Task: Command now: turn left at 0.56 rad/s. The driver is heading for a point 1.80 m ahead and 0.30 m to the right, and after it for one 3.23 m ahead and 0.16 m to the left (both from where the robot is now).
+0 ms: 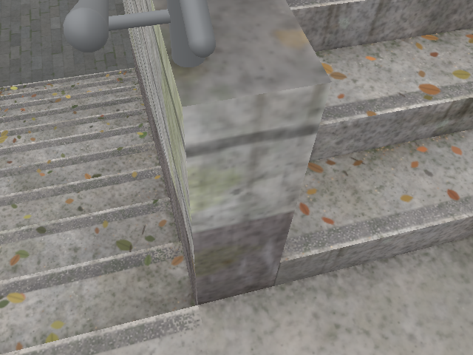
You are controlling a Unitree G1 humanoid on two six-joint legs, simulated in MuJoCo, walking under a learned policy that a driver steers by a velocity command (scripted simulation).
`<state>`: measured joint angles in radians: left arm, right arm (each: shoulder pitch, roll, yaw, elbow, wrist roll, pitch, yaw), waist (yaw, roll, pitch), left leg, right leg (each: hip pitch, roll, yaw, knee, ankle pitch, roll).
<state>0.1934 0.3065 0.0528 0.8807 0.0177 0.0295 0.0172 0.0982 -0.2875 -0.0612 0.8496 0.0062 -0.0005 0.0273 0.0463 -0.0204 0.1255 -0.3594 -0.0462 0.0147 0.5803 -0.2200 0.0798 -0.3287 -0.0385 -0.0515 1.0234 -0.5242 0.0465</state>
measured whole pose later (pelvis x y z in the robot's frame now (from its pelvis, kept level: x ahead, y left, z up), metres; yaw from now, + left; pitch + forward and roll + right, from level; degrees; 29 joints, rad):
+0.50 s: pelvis +0.02 +0.01 +0.01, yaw -3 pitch -1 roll +1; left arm 0.23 0.26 0.05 0.93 0.03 0.01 -0.01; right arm 0.15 -0.28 -0.03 0.90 -0.01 0.01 -0.02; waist 0.03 0.00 0.07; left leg -0.28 -0.06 0.01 0.66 -0.39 0.05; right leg -0.26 0.03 0.09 0.51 -0.24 -0.01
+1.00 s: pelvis +0.00 -0.03 +0.02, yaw -20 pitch +1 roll -1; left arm 0.02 0.31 0.05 0.81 0.04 0.11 -0.12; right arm 0.37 -0.33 -0.09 0.96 -0.02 -0.03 -0.06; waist -0.06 -0.02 0.08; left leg -0.13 0.15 0.20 0.38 -0.24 -0.05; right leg -0.47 -0.06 0.02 0.85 -0.30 0.03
